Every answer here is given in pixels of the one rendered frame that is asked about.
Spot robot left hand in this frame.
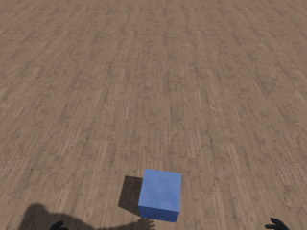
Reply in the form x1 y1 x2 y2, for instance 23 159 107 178
49 220 68 230

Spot carton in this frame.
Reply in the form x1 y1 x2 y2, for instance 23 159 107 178
138 169 181 223

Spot robot right hand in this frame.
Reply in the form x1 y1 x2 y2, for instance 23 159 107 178
265 218 290 230

